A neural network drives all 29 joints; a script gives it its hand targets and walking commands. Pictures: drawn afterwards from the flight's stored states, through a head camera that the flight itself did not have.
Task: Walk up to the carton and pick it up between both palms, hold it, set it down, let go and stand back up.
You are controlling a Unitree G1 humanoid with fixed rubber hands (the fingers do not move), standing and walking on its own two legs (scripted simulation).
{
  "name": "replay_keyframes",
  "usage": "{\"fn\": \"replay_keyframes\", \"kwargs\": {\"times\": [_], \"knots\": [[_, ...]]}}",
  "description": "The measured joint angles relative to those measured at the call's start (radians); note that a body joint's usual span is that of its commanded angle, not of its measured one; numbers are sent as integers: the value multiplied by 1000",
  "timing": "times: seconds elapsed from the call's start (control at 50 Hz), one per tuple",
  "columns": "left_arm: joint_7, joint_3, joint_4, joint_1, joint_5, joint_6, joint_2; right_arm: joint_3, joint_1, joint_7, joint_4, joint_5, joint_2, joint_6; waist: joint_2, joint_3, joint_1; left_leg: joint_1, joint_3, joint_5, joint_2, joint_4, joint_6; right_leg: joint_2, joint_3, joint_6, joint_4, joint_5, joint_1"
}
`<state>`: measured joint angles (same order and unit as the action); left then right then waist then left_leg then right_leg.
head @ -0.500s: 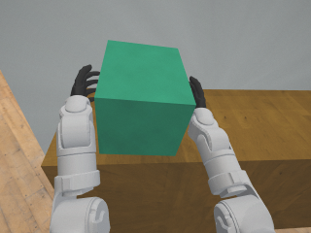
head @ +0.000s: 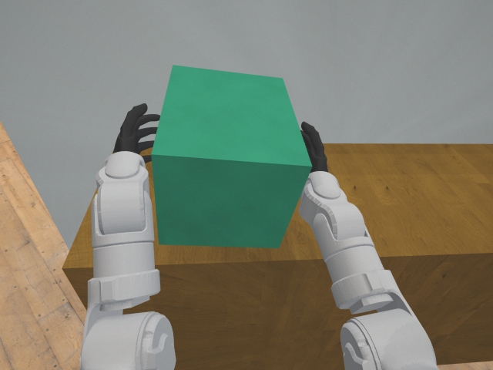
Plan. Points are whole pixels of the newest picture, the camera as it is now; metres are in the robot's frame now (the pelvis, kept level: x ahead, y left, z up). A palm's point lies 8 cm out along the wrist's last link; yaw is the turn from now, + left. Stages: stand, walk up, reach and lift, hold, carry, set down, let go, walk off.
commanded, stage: hold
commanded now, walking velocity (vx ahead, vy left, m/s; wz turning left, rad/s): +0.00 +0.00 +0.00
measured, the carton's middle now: (225, 155) +0.40 +0.00 +0.19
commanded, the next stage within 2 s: none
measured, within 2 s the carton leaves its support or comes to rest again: neither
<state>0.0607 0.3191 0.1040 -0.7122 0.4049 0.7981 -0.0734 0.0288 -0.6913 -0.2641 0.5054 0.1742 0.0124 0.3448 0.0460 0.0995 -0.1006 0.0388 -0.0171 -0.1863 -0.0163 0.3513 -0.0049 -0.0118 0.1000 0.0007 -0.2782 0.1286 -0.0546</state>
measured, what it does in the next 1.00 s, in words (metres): stands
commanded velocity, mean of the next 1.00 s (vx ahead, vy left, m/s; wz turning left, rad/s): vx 0.00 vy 0.00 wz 0.00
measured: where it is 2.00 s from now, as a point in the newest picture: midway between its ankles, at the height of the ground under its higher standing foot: outside the picture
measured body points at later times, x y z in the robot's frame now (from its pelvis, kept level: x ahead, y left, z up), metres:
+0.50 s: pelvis +0.00 +0.00 +0.00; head -0.04 +0.03 +0.45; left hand +0.38 +0.14 +0.22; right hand +0.37 -0.14 +0.19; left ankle +0.02 +0.12 -0.75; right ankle +0.03 -0.12 -0.75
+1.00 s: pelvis -0.01 +0.00 +0.00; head -0.05 +0.02 +0.45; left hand +0.38 +0.14 +0.22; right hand +0.37 -0.14 +0.19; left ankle +0.02 +0.12 -0.75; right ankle +0.03 -0.12 -0.75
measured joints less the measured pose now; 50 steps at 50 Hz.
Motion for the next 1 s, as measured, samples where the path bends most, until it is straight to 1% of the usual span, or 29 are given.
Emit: {"fn": "replay_keyframes", "kwargs": {"times": [0.08, 0.22, 0.34, 0.4, 0.48, 0.54, 0.62, 0.76, 0.82, 0.92, 1.0], "knots": [[1, -12, -28, 9, -1, 10, 5, -10, 4, -3, -15, 3, -1, -2, -2, 8, 0, -5, 1, 1, 0, 2, -1, 1, -1, 0, 3, -3, 3], [-7, -20, -25, 16, -27, -2, 14, -1, 8, -5, -29, -3, 5, 0, -5, -2, -4, -21, -3, -1, 1, 9, -1, -1, 2, -1, 3, -5, 14], [-12, -16, -15, 1, -12, 6, 7, -2, -2, 1, -11, 0, -4, 0, -3, -2, 4, -12, 3, -2, 0, 5, 1, 0, -4, -2, 4, -4, 9], [-9, -13, -14, -1, -13, 8, 9, 3, -7, 2, -13, -6, -1, 7, 1, 0, -3, -13, -1, -2, 1, 8, 1, 0, 1, -2, 5, -4, 6], [-8, -25, -41, 18, -20, 8, 16, -5, 3, -3, -30, 6, 2, 2, 5, -1, -12, -10, -4, -4, 0, 11, -1, 1, 3, -2, 8, -4, 0], [-5, -16, -26, 13, -4, 11, 7, -2, -2, 0, -13, 6, 0, 7, 3, 3, -6, -1, 2, -5, -1, 9, -1, 1, -2, -1, 6, -4, -5], [-3, -22, -41, 22, -5, 14, 4, -13, 15, -2, -31, 10, -4, 7, -1, 2, -1, -2, 4, -4, 0, 10, 0, 0, -4, -2, 0, -3, -2], [-1, -8, 0, -5, -1, 4, 5, 8, 2, 1, -7, -12, 5, 2, -5, 5, 10, -4, 5, 4, 0, 6, 2, 0, -6, 0, 0, -9, 4], [-1, 3, 13, -18, 1, 2, 4, 19, -12, 6, 8, -18, 9, 1, -1, 7, 10, -10, 2, 11, 2, 0, 1, -1, -2, 1, 1, -12, 9], [-5, 1, 35, -32, -20, -14, 21, 38, -27, 7, 21, -31, 19, -12, 5, -5, 6, -29, -4, 19, 4, -3, 0, -4, 3, 2, -5, -13, 30], [-4, 6, 59, -47, -10, -17, 22, 44, -38, 9, 43, -33, 17, -14, 5, -9, 11, -29, -1, 19, 4, -6, 1, -4, 1, 2, -3, -13, 32]]}}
